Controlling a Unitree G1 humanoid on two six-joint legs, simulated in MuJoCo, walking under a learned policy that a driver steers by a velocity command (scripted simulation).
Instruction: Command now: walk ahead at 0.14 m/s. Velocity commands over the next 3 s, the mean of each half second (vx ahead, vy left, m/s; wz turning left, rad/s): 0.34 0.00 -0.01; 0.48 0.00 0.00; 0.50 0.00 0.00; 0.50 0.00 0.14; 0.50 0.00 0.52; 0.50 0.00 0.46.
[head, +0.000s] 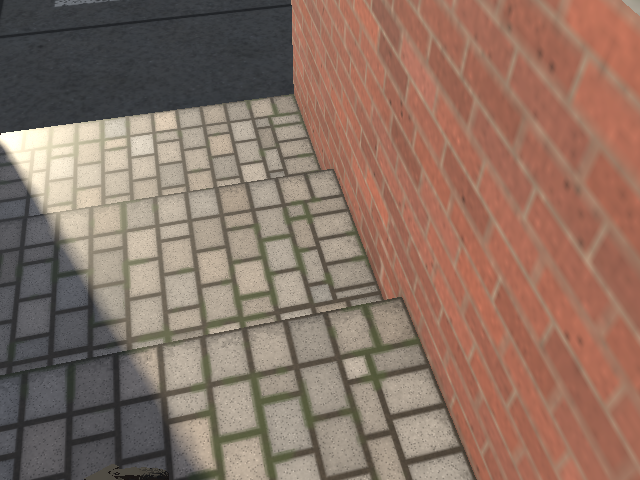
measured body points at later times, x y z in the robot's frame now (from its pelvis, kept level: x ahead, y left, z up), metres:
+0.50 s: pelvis +0.13 +0.01 +0.00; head +0.14 +0.02 +0.45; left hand +0.13 +0.25 -0.13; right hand +0.34 -0.22 -0.06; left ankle +0.16 +0.12 -0.66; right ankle +0.03 -0.11 -0.72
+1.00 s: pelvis +0.40 +0.14 -0.18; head +0.41 +0.15 +0.27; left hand +0.50 +0.37 -0.31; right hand +0.35 -0.10 -0.32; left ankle +0.40 +0.21 -0.90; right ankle +0.51 -0.01 -0.77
